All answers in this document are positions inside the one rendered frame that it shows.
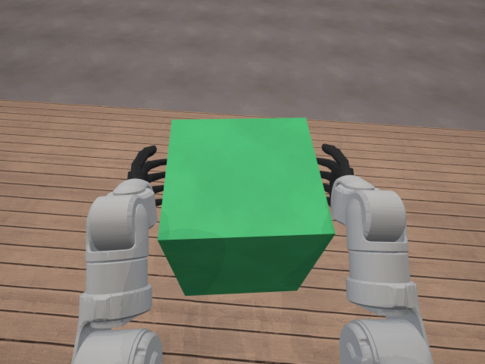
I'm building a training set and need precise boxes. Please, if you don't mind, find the right robot upper arm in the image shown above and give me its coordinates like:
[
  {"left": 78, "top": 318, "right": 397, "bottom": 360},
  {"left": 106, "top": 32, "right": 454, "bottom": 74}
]
[{"left": 339, "top": 319, "right": 433, "bottom": 364}]

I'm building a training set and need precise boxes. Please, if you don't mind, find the right robot hand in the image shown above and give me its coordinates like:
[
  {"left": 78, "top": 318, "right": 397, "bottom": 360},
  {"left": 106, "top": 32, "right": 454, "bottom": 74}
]
[{"left": 316, "top": 144, "right": 354, "bottom": 206}]

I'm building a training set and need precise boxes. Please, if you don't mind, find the left robot upper arm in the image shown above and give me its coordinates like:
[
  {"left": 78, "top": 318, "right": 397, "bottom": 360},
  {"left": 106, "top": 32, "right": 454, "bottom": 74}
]
[{"left": 74, "top": 328, "right": 162, "bottom": 364}]

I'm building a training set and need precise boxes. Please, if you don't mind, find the carton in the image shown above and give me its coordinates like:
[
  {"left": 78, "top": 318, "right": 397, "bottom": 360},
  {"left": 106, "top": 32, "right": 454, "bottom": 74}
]
[{"left": 158, "top": 118, "right": 336, "bottom": 296}]

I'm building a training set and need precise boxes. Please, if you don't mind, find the robot left forearm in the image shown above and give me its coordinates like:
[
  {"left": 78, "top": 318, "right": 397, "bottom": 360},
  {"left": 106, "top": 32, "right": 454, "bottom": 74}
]
[{"left": 71, "top": 179, "right": 158, "bottom": 364}]

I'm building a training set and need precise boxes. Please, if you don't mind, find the left robot hand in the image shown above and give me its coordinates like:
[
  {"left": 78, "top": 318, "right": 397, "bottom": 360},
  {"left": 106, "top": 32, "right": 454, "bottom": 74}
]
[{"left": 127, "top": 146, "right": 167, "bottom": 206}]

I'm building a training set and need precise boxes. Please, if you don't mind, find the robot right forearm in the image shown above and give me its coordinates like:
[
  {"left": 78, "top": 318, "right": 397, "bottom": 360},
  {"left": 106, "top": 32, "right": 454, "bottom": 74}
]
[{"left": 330, "top": 175, "right": 433, "bottom": 363}]

